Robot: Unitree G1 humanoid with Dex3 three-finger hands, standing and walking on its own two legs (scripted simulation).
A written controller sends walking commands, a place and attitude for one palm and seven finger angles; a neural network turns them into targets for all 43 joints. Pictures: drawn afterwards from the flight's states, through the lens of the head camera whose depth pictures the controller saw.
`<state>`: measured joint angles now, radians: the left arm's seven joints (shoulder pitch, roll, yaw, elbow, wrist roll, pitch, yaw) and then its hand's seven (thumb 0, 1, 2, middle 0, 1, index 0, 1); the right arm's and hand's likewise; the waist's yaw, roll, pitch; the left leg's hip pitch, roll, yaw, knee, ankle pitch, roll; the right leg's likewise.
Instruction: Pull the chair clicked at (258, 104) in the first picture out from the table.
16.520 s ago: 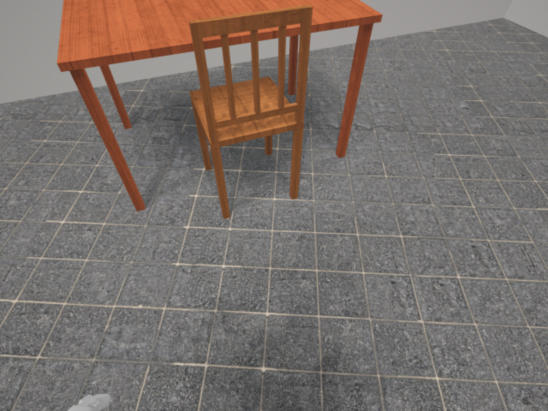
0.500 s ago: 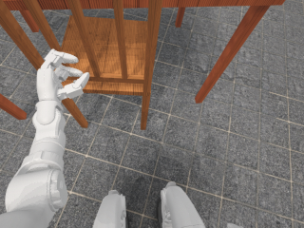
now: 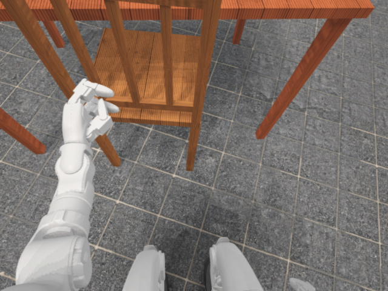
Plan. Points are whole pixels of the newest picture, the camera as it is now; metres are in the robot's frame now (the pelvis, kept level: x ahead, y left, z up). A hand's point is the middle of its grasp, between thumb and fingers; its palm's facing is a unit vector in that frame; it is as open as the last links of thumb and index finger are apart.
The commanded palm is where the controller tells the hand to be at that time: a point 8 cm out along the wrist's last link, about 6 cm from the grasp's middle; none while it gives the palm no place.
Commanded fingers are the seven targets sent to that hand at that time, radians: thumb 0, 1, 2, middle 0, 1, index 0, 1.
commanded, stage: hook a spindle and tug to test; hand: left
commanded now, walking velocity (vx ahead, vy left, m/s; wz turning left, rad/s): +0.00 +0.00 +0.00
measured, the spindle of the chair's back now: (126, 60) +0.61 +0.13 +0.03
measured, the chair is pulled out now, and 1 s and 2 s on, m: -0.08 -0.08 -0.08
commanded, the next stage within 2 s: open the thumb and straighten the fingers in 0.22 s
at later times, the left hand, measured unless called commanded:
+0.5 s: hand (117, 122) +0.45 +0.14 +0.02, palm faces +0.05 -1.00 -0.08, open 5.6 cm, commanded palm +0.42 +0.20 +0.02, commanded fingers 0.00 -0.31 0.32 -0.50 -1.45 -0.50 -1.45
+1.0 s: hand (114, 114) +0.47 +0.15 +0.02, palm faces +0.06 -1.00 -0.07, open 16.7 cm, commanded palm +0.44 +0.20 +0.02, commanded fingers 0.00 -0.55 0.20 0.00 0.00 0.00 0.00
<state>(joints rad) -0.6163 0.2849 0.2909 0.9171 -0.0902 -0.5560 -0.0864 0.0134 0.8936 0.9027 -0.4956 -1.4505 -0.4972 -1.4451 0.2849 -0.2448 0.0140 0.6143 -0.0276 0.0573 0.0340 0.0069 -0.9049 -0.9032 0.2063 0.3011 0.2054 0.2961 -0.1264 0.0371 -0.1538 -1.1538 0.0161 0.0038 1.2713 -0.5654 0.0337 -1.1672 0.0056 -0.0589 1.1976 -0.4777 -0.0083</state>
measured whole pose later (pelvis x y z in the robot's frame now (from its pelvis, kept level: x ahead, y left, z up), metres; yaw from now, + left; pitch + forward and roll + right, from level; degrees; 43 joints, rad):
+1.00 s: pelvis +0.00 -0.01 +0.00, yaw +0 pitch +26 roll -2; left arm -0.68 0.32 0.32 0.98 -0.06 -0.54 -0.08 -0.01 -0.54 0.21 -0.12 -0.35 -0.12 -0.34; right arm 0.29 -0.25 0.02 0.62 -0.03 0.03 0.02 0.01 -0.90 -0.90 0.21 0.30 0.21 0.30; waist -0.14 0.03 -0.15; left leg -1.17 0.02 0.00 1.28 -0.56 0.02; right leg -1.20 0.01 -0.06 1.22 -0.48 -0.03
